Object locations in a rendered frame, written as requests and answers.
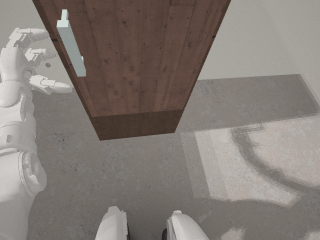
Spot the cupboard door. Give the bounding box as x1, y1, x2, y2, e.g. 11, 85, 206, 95
40, 0, 227, 117

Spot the robot left upper arm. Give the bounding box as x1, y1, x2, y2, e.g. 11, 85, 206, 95
0, 151, 47, 240

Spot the right robot thigh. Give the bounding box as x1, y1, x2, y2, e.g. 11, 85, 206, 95
166, 214, 209, 240

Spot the handle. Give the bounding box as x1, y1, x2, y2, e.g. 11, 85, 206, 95
56, 9, 86, 77

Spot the robot right shin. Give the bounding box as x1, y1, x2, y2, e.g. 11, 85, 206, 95
167, 210, 182, 240

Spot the left robot hand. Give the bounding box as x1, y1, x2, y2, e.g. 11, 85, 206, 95
0, 27, 73, 95

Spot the robot left forearm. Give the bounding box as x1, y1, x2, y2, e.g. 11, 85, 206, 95
0, 81, 38, 157

